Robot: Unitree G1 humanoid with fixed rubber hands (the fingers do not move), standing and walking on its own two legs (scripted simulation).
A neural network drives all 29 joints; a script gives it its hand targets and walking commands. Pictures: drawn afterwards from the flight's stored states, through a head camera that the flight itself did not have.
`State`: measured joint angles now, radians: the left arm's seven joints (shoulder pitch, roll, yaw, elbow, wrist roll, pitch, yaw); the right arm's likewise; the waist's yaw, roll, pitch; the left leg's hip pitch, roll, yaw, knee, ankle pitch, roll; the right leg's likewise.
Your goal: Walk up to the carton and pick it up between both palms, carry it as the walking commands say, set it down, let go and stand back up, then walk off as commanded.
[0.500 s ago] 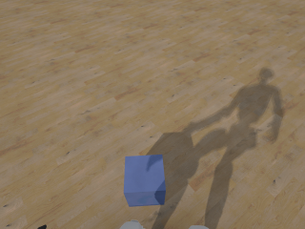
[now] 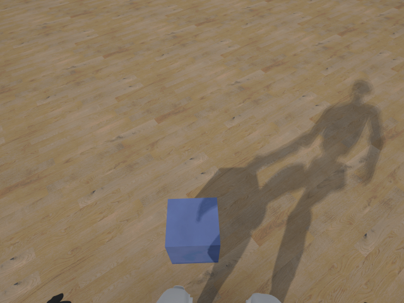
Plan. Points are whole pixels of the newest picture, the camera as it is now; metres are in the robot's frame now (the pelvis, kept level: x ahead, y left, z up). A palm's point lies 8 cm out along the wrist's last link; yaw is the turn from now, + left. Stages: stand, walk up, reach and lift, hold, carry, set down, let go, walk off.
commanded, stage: walk up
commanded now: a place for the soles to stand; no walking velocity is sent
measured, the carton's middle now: (193, 231) +0.48 +0.07 -0.61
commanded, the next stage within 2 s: none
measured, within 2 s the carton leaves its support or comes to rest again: neither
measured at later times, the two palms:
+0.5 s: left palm out of the picture +0.08 +0.32 -0.09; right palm out of the picture +0.08 -0.33 -0.10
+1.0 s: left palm out of the picture +0.08 +0.32 -0.09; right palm out of the picture +0.08 -0.32 -0.10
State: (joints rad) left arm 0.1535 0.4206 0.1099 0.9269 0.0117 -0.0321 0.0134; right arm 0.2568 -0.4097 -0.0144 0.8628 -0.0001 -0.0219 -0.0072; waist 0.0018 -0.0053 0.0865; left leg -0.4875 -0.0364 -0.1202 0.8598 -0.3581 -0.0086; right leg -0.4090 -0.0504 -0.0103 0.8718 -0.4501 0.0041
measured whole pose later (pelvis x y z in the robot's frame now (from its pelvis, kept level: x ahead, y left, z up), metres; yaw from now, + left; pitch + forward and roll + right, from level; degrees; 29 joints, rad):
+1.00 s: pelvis +0.00 -0.01 +0.00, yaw +2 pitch -1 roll +0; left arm 0.14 0.41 0.11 0.95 0.01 -0.04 0.01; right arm 0.25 -0.41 -0.01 0.86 0.00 -0.01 -0.01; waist 0.00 0.00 0.07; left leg -0.49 -0.04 -0.14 0.83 -0.33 -0.02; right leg -0.40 -0.07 -0.05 0.86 -0.45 0.01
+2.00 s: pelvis +0.05 +0.06 +0.02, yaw +8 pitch -1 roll +1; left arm 0.23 0.38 0.09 0.91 0.01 -0.08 0.04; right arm 0.24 -0.41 -0.02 0.83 0.00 0.01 0.03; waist 0.00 0.07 0.10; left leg -0.36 -0.02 -0.04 0.70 -0.33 0.04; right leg -0.38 -0.09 -0.04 0.73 -0.34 0.03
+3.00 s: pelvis +0.06 +0.06 +0.02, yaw +8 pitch +0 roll +2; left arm 0.12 0.35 0.08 0.97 0.01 -0.01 -0.01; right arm 0.24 -0.41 -0.02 0.92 0.00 -0.04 0.00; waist 0.00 0.06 0.06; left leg -0.35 -0.02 -0.04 0.68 -0.33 0.00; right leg -0.38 -0.09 -0.04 0.73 -0.35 0.02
